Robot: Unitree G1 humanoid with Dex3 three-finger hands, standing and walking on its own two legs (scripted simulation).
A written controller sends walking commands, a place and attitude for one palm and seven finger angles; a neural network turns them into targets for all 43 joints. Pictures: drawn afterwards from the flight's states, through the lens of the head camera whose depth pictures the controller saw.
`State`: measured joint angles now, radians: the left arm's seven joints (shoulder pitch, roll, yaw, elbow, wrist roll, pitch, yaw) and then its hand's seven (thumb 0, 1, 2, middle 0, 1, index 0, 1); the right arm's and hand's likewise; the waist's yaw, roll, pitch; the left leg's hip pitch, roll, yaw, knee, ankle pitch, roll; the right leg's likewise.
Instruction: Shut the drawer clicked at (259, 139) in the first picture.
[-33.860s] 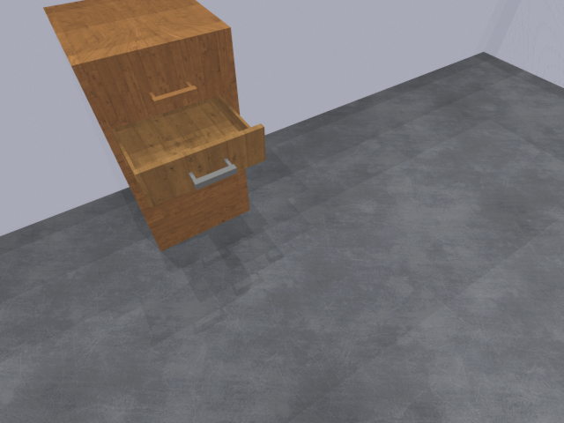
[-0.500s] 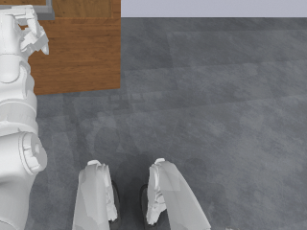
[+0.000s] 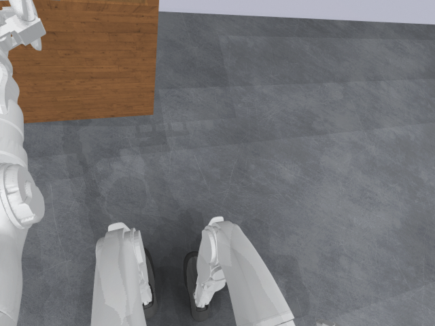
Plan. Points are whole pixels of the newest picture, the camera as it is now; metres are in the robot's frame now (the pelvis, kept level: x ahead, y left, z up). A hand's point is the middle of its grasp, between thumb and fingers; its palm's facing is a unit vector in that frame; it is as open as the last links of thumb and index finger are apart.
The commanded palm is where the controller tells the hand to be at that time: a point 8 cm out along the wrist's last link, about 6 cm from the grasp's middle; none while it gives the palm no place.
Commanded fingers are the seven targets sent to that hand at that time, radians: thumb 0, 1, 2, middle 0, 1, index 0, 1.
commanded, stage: pull the fist back off the drawer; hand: left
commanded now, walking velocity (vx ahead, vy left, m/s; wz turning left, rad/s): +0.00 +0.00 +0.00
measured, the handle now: out of the picture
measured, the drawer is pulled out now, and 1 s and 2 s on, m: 0.00 0.00 0.00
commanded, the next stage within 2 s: draw the hand back to the body in 0.54 s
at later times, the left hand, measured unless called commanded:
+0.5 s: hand (49, 30) +0.56 +0.21 +0.03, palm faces +0.12 -0.99 -0.03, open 3.2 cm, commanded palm +0.54 +0.23 +0.04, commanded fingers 0.00 0.90 0.90 -1.40 -1.60 -1.40 -1.60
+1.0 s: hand out of the picture +0.46 +0.23 +0.14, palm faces +0.17 -0.98 -0.04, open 3.3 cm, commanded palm +0.42 +0.27 +0.16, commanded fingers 0.00 0.90 0.90 -1.40 -1.60 -1.40 -1.60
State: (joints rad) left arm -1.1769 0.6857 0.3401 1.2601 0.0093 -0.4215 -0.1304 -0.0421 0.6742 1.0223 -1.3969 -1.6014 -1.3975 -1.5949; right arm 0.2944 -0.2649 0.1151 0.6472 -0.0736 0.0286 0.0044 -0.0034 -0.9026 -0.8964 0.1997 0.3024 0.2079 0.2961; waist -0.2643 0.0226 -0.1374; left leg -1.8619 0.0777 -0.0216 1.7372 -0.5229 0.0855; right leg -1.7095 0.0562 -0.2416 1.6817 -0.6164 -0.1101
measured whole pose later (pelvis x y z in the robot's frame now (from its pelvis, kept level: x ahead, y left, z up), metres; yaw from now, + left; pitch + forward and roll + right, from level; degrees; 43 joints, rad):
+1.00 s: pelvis +0.07 +0.00 +0.12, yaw +5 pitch +27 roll -3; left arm -0.38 0.29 0.23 0.55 -0.19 -0.39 -0.11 0.02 0.90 0.90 -1.40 -1.60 -1.40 -1.59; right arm 0.21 -0.23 0.03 0.60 0.04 0.07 0.00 0.00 -0.91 -0.90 0.20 0.30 0.21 0.30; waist -0.06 0.05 -0.16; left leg -1.26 0.03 0.03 1.30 -0.52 0.06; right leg -1.14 0.07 -0.14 1.26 -0.60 -0.09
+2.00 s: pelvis +0.10 +0.01 +0.25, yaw +8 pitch -4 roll +0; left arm 0.55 0.32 0.28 -0.44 -0.10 -0.09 0.11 0.01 0.89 0.90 -1.40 -1.60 -1.40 -1.59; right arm 0.19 -0.24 0.03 0.58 0.03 -0.05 -0.05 0.01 -0.90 -0.90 0.20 0.30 0.21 0.30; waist 0.06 0.10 -0.01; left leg -0.15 -0.03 0.05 0.46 -0.24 0.05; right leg -0.04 0.06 -0.08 0.40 -0.29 -0.06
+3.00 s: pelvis +0.03 +0.02 +0.24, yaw +7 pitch +1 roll -2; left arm 0.63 0.40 0.39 -0.59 -0.04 -0.23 0.14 0.01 0.89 0.90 -1.40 -1.60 -1.40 -1.59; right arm 0.19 -0.22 0.01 0.53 0.00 -0.04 -0.07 0.01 -0.90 -0.90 0.20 0.30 0.21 0.30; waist 0.00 0.03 0.05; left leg -0.42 -0.04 0.07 0.55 -0.17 0.10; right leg -0.34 0.05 -0.04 0.56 -0.25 -0.03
